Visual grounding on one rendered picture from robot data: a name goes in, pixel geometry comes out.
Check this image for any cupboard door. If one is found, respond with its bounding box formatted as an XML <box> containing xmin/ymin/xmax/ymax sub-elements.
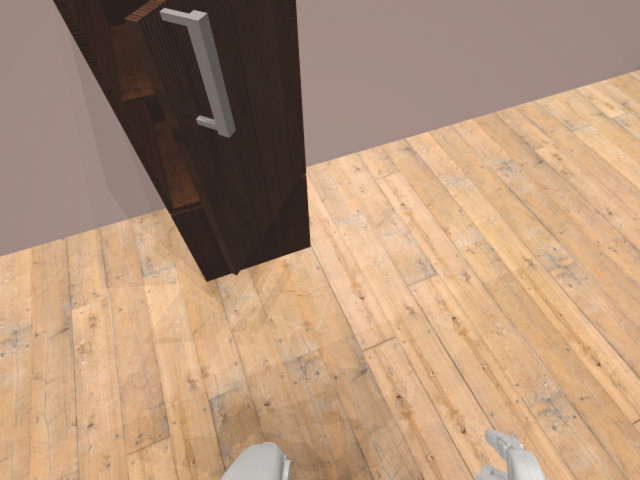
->
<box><xmin>124</xmin><ymin>0</ymin><xmax>301</xmax><ymax>275</ymax></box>

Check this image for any robot left thigh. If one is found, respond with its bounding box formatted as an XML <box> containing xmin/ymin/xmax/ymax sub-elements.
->
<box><xmin>221</xmin><ymin>444</ymin><xmax>291</xmax><ymax>480</ymax></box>

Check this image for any robot right hand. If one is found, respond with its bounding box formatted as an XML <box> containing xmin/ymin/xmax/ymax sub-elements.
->
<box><xmin>475</xmin><ymin>429</ymin><xmax>546</xmax><ymax>480</ymax></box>

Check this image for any handle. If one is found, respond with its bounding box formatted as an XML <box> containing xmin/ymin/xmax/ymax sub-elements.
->
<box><xmin>159</xmin><ymin>8</ymin><xmax>236</xmax><ymax>138</ymax></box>

